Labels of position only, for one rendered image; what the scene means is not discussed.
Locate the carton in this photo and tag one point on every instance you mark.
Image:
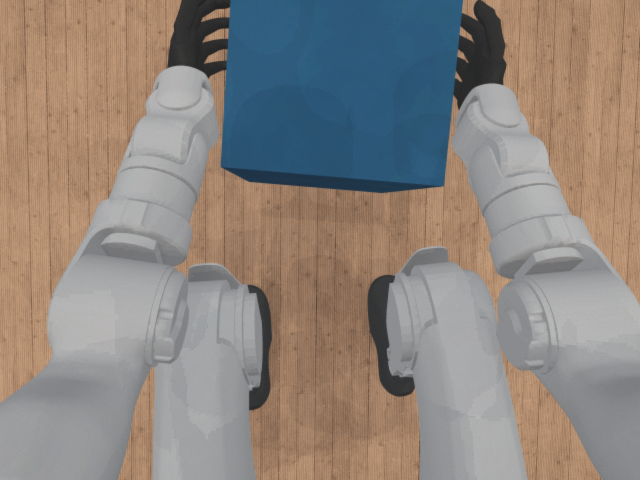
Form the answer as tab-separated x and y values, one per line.
340	94

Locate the robot right forearm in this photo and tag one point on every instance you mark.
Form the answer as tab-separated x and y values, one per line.
531	227

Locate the right robot hand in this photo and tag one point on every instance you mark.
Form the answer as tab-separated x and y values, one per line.
485	56

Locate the left robot hand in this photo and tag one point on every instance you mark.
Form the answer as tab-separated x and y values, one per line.
186	47

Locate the robot left forearm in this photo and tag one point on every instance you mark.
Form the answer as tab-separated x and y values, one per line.
147	215

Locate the left robot upper arm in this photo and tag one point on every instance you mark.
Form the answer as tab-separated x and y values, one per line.
114	319

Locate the right robot upper arm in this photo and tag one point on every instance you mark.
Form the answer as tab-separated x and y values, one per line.
579	333

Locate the right robot thigh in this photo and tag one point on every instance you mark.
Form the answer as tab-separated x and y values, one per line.
468	429

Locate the right robot shin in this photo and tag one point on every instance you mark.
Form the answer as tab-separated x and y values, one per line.
483	299

